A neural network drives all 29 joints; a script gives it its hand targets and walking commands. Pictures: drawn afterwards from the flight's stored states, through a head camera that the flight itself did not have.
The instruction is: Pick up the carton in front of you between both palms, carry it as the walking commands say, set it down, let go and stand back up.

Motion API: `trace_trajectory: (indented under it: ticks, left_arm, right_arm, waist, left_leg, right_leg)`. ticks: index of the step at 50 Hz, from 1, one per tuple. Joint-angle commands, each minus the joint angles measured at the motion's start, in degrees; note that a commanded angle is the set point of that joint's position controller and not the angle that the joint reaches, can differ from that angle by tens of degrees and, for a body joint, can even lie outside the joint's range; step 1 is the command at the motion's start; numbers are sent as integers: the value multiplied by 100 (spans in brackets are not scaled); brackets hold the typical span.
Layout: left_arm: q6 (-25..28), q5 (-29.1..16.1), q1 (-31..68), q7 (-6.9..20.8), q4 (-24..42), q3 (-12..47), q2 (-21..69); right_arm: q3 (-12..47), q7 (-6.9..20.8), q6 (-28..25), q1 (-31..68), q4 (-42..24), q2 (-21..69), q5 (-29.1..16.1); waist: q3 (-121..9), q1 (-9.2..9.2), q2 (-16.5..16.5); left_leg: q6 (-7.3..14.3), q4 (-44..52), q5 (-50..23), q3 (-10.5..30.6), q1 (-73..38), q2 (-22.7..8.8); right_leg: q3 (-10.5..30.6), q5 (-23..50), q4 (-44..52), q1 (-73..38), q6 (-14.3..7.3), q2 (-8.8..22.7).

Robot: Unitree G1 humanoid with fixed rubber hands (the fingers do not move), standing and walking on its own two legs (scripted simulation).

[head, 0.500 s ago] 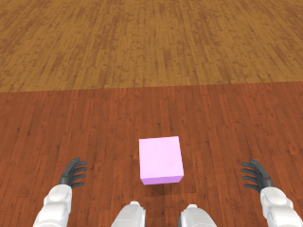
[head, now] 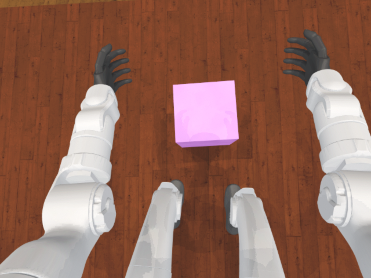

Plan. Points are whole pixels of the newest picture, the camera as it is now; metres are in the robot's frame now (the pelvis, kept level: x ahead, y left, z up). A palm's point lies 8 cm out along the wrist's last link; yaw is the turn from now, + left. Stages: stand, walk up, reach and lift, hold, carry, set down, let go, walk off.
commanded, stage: reach and lift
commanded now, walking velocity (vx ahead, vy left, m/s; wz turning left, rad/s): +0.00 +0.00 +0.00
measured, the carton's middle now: (204, 118) +0.49 +0.02 -0.52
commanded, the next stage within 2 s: none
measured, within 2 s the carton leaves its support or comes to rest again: leaves its support in 1.80 s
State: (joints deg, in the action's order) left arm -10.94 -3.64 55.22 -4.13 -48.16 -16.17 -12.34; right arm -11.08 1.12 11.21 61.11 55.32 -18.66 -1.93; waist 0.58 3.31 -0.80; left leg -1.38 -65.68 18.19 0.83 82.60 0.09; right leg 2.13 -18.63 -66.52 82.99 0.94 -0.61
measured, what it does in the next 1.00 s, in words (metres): lowers itself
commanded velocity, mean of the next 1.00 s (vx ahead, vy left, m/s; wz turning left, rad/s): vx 0.00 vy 0.00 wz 0.00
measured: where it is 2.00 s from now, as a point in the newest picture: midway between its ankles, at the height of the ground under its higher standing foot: (203, 215)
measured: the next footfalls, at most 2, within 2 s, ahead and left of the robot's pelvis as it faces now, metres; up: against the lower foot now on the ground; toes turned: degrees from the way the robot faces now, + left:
none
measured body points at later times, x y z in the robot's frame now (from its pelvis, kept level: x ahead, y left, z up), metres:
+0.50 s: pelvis +0.02 +0.00 -0.12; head +0.35 -0.01 +0.18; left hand +0.49 +0.22 -0.29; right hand +0.53 -0.17 -0.29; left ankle +0.10 +0.13 -0.61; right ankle +0.10 -0.13 -0.61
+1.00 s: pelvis -0.03 +0.00 -0.27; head +0.34 +0.00 -0.02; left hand +0.49 +0.21 -0.46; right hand +0.52 -0.17 -0.47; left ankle +0.10 +0.13 -0.61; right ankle +0.09 -0.12 -0.61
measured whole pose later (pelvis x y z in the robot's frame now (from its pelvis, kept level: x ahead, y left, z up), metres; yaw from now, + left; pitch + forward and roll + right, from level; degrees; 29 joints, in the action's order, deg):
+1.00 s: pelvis -0.03 +0.00 -0.27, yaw +1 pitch +39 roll +1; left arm -0.6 -13.3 76.0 -7.9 -62.3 -8.0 -17.2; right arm -1.7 -5.2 1.4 80.4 65.7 -23.0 -12.6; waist 18.5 2.6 0.8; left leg -3.0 -121.8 29.5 1.6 131.2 2.2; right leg 3.1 -30.6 -122.9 131.2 2.6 -2.6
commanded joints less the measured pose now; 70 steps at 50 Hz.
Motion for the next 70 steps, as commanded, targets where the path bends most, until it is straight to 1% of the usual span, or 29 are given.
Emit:
trace_trajectory:
  ticks: [1, 3, 6, 10, 13, 15, 18, 21, 23, 26, 29, 30, 32, 35, 37, 39, 43, 45, 48, 49, 50, 53, 55, 56, 58, 61, 67, 70]
  left_arm:
    - [122, 159, 1599, -59, 425, -293, -579]
    - [196, 321, 1601, -55, 429, -437, -508]
    - [382, 520, 1483, -1, 422, -606, -368]
    - [671, 657, 1253, 89, 395, -720, -194]
    - [851, 678, 971, 131, 278, -729, -119]
    - [950, 640, 798, 137, 177, -706, -106]
    - [1073, 454, 730, 105, 192, -580, -197]
    - [1134, 157, 759, 48, 376, -328, -387]
    - [1134, -57, 803, -8, 525, -148, -544]
    - [1080, -338, 1034, -87, 704, 84, -723]
    - [983, -551, 1376, -156, 863, 250, -853]
    - [940, -596, 1497, -181, 836, 284, -889]
    - [860, -652, 1742, -232, 665, 320, -938]
    - [802, -693, 2141, -291, 220, 374, -948]
    - [815, -702, 2407, -304, -116, 404, -966]
    - [861, -702, 2656, -310, -409, 441, -1000]
    - [992, -752, 3036, -321, -867, 553, -1083]
    - [1068, -815, 3202, -332, -966, 628, -1134]
    - [1178, -977, 3408, -385, -908, 776, -1242]
    - [1205, -1031, 3485, -415, -787, 785, -1290]
    - [1225, -1095, 3544, -427, -719, 851, -1311]
    - [1257, -1334, 3396, -408, -803, 1086, -1082]
    - [1258, -1370, 3191, -401, -872, 1135, -1035]
    - [1258, -1357, 3090, -411, -879, 1117, -1035]
    - [1256, -1271, 2910, -430, -1019, 1030, -1061]
    - [1280, -1106, 2846, -437, -1088, 900, -1023]
    - [1318, -1084, 3057, -428, -1034, 947, -926]
    - [1321, -1195, 3278, -428, -978, 1152, -748]
  right_arm:
    - [-226, 5, -127, 1855, -268, -748, 157]
    - [-332, 7, -193, 1881, -223, -696, 311]
    - [-505, 8, -357, 1799, -211, -498, 511]
    - [-666, -54, -615, 1540, -263, -190, 677]
    - [-663, -138, -764, 1194, -274, 6, 692]
    - [-615, -199, -844, 987, -273, 81, 642]
    - [-442, -305, -945, 895, -424, 50, 468]
    - [-154, -417, -1004, 927, -740, -115, 180]
    - [55, -473, -1001, 982, -964, -244, -36]
    - [287, -531, -946, 1203, -1178, -437, -318]
    - [427, -579, -862, 1576, -1347, -614, -523]
    - [457, -590, -824, 1698, -1309, -661, -569]
    - [493, -604, -753, 1922, -1100, -723, -638]
    - [517, -604, -708, 2271, -585, -778, -710]
    - [532, -595, -727, 2499, -229, -822, -748]
    - [555, -586, -776, 2695, 90, -877, -782]
    - [655, -581, -922, 2999, 571, -998, -875]
    - [723, -592, -1009, 3163, 649, -1065, -942]
    - [869, -646, -1129, 3414, 529, -1196, -1090]
    - [940, -662, -1158, 3496, 422, -1257, -1136]
    - [973, -684, -1171, 3577, 318, -1274, -1143]
    - [1080, -712, -1209, 3449, 224, -1116, -1197]
    - [1120, -715, -1219, 3266, 193, -1031, -1208]
    - [1143, -717, -1215, 3184, 170, -988, -1217]
    - [1120, -712, -1194, 3014, 299, -912, -1204]
    - [1047, -691, -1185, 2882, 453, -803, -1146]
    - [1013, -714, -1219, 2965, 558, -739, -1116]
    - [1176, -730, -1234, 3156, 534, -560, -1191]
  waist:
    - [-5294, 99, -194]
    - [-5619, 114, -236]
    - [-5694, 124, -284]
    - [-5590, 96, -318]
    - [-5517, 71, -308]
    - [-5489, 52, -288]
    - [-5753, 29, -275]
    - [-6416, 9, -329]
    - [-6851, 7, -382]
    - [-7128, 2, -363]
    - [-7277, -1, -335]
    - [-7203, 5, -329]
    - [-6823, 15, -317]
    - [-6035, 21, -298]
    - [-5588, 26, -265]
    - [-5278, 33, -212]
    - [-4934, 21, -116]
    - [-4941, 7, -93]
    - [-5358, -4, -110]
    - [-5485, 49, -155]
    - [-5500, -5, -255]
    - [-5593, -155, -271]
    - [-5688, -152, -295]
    - [-5748, -107, -315]
    - [-5521, -41, -336]
    - [-5090, -2, -291]
    - [-4898, -66, -158]
    - [-4928, -90, -123]
  left_leg:
    - [-188, 650, 90, -446, -2245, 294]
    - [-205, 615, -198, -468, -2232, 331]
    - [-229, 481, -662, -469, -1957, 364]
    - [-251, 52, -1180, -433, -1181, 382]
    - [-266, -447, -1470, -406, -501, 372]
    - [-275, -825, -1600, -390, -53, 370]
    - [-283, -1432, -1848, -373, 431, 385]
    - [-296, -2019, -2145, -372, 611, 402]
    - [-302, -2383, -2231, -395, 607, 404]
    - [-325, -2873, -1989, -468, 716, 392]
    - [-318, -3237, -1529, -539, 780, 357]
    - [-312, -3332, -1320, -555, 840, 341]
    - [-304, -3487, -812, -574, 1036, 302]
    - [-295, -3706, -75, -565, 1360, 220]
    - [-278, -3865, 238, -532, 1510, 165]
    - [-263, -4027, 389, -488, 1579, 122]
    - [-251, -4343, 346, -391, 1588, 69]
    - [-253, -4505, 190, -354, 1540, 58]
    - [-261, -4758, -196, -339, 1321, 69]
    - [-272, -4797, -244, -375, 1422, 94]
    - [-248, -4816, -285, -350, 1449, 105]
    - [-234, -4980, -777, -321, 1284, 160]
    - [-241, -5032, -924, -341, 1270, 197]
    - [-238, -5031, -957, -358, 1259, 212]
    - [-228, -5013, -851, -368, 1406, 216]
    - [-220, -4971, -628, -370, 1696, 203]
    - [-225, -4928, -429, -360, 1798, 201]
    - [-223, -4902, -350, -362, 1741, 220]
  right_leg:
    - [-366, -256, 643, -2357, 95, -291]
    - [-375, -15, 627, -2399, 92, -320]
    - [-333, 441, 506, -2241, 76, -345]
    - [-235, 1139, 65, -1775, 96, -352]
    - [-184, 1571, -457, -1268, 122, -332]
    - [-160, 1751, -856, -873, 140, -318]
    - [-142, 2031, -1470, -489, 145, -315]
    - [-140, 2402, -2086, -534, 163, -308]
    - [-167, 2510, -2472, -613, 180, -298]
    - [-227, 2223, -2950, -502, 176, -289]
    - [-321, 1680, -3306, -353, 172, -287]
    - [-349, 1426, -3395, -242, 172, -282]
    - [-389, 825, -3530, 100, 169, -254]
    - [-404, -37, -3688, 741, 150, -182]
    - [-386, -421, -3815, 1122, 130, -133]
    - [-362, -620, -3965, 1414, 114, -93]
    - [-311, -631, -4294, 1742, 102, -35]
    - [-288, -486, -4470, 1744, 101, -13]
    - [-281, -110, -4734, 1478, 106, -6]
    - [-260, -74, -4791, 1316, 92, 0]
    - [-286, -7, -4841, 1314, 109, -9]
    - [-305, 464, -4969, 1195, 125, -25]
    - [-309, 657, -5017, 1064, 141, -41]
    - [-315, 700, -5026, 1004, 150, -55]
    - [-306, 611, -5011, 1113, 157, -77]
    - [-272, 415, -4953, 1396, 139, -105]
    - [-256, 217, -4854, 1638, 101, -132]
    - [-250, 118, -4811, 1639, 92, -138]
